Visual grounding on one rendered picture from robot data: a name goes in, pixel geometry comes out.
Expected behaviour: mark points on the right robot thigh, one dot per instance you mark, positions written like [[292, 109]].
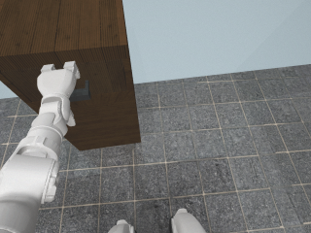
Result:
[[186, 223]]

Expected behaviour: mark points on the robot right shin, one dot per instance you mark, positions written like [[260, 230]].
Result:
[[183, 210]]

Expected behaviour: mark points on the drawer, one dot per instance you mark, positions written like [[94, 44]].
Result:
[[104, 76]]

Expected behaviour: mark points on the robot left hand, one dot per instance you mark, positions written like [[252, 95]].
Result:
[[60, 81]]

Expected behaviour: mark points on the handle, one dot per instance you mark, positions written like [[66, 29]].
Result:
[[81, 94]]

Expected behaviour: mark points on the cabinet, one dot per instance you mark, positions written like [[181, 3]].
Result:
[[34, 33]]

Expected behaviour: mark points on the robot left forearm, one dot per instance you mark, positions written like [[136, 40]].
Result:
[[47, 130]]

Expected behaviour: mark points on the left robot upper arm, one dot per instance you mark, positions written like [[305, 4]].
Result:
[[28, 182]]

